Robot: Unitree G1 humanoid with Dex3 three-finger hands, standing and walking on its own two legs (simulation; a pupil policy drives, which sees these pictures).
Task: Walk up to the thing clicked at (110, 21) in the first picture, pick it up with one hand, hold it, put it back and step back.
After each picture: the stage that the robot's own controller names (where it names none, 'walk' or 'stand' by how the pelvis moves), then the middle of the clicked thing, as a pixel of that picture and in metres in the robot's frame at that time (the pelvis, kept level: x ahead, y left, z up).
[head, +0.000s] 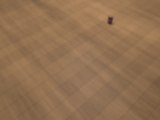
stand; (110, 19) +1.81 -0.44 -0.72
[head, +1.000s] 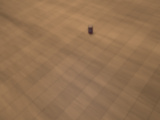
walk; (90, 29) +1.70 -0.02 -0.70
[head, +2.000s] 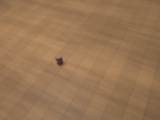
walk; (59, 59) +1.11 +0.27 -0.72
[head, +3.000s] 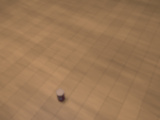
walk; (60, 95) +0.70 +0.20 -0.70
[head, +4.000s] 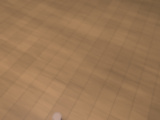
walk; (57, 119) +0.44 +0.14 -0.71
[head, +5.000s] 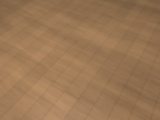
stand; out of the picture +0.36 +0.14 -0.70
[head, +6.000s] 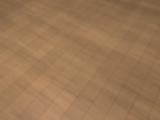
stand; out of the picture +0.38 +0.15 -0.72
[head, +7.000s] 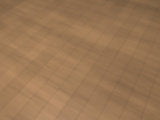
stand; out of the picture +0.37 +0.20 -0.71
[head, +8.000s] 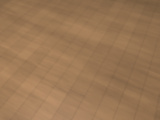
stand; out of the picture +0.37 +0.21 -0.72
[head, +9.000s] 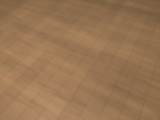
stand; out of the picture +0.36 +0.20 -0.73
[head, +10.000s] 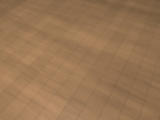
stand; out of the picture +0.36 +0.20 -0.73
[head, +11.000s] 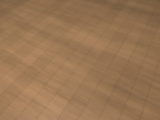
go down; out of the picture +0.36 +0.20 -0.73
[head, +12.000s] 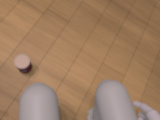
go down; (23, 64) +0.44 +0.22 -0.34
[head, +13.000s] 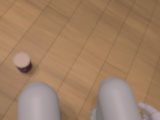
approach; (23, 63) +0.44 +0.22 -0.30
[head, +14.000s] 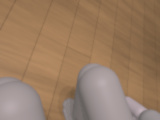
close in; out of the picture +0.42 +0.27 -0.22
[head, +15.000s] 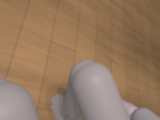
close; out of the picture +0.41 +0.28 -0.22
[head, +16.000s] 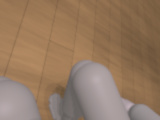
lift; out of the picture +0.39 +0.26 -0.23
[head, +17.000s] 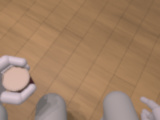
lift; (20, 83) +0.32 +0.20 -0.03
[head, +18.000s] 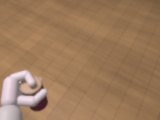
hold; (35, 94) +0.32 +0.17 +0.00
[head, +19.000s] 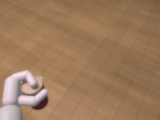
hold; (35, 93) +0.32 +0.17 -0.01
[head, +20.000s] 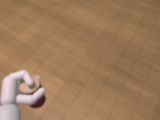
crouch; (33, 92) +0.33 +0.18 -0.04
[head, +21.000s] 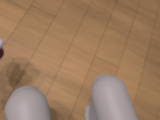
lower; out of the picture +0.47 +0.25 -0.10
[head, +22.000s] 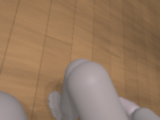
lower; out of the picture +0.43 +0.29 -0.23
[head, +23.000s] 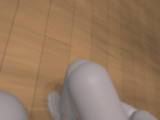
lower; out of the picture +0.43 +0.29 -0.23
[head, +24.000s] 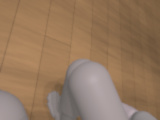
lower; out of the picture +0.43 +0.29 -0.23
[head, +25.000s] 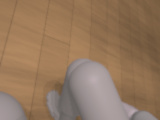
lower; out of the picture +0.44 +0.29 -0.23
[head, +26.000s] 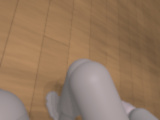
open; out of the picture +0.43 +0.28 -0.23
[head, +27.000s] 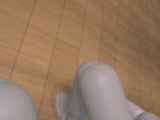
stand; out of the picture +0.43 +0.27 -0.23
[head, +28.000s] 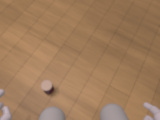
walk; (47, 87) +0.44 +0.19 -0.51
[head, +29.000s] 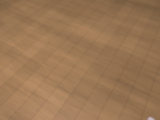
stand; out of the picture +0.40 +0.17 -0.66
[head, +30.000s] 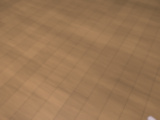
stand; out of the picture +0.40 +0.17 -0.67
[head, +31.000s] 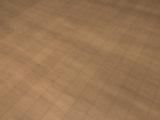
stand; out of the picture +0.41 +0.15 -0.72
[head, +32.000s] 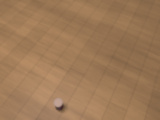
walk; (58, 104) +0.45 +0.15 -0.70
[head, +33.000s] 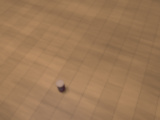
walk; (60, 86) +0.67 +0.21 -0.70
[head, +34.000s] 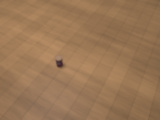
stand; (59, 61) +1.00 +0.19 -0.70
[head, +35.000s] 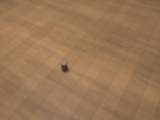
stand; (64, 66) +1.02 +0.17 -0.72
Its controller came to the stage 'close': yes
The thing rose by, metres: 0.70
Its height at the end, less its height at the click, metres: +0.00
